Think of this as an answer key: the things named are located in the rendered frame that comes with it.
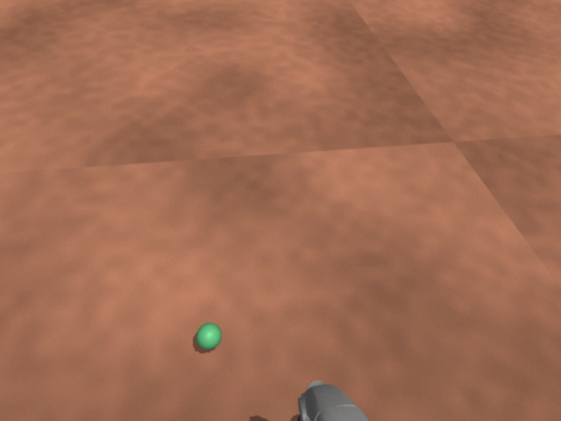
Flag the ball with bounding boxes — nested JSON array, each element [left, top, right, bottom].
[[196, 323, 222, 350]]

